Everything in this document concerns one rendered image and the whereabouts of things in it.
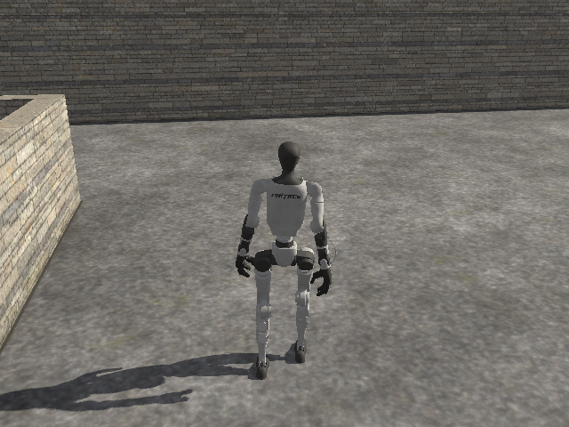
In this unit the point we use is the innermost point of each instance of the right robot forearm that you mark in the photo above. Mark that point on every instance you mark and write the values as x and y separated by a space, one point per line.
322 249

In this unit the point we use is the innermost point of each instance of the right robot upper arm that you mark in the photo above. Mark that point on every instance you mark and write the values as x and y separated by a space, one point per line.
317 206

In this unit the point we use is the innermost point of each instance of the left robot forearm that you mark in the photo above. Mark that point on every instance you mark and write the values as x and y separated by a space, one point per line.
245 240

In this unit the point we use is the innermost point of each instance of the humanoid robot torso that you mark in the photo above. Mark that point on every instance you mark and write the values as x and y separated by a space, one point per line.
286 206

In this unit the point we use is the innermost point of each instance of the right robot hand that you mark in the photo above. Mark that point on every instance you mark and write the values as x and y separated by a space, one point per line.
327 275

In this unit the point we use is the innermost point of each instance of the robot left thigh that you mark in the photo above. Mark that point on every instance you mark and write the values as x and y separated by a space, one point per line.
262 270

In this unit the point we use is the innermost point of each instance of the left robot hand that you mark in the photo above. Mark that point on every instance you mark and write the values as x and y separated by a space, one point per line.
240 264

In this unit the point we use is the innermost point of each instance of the left robot upper arm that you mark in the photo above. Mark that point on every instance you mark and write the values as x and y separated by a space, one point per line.
258 187

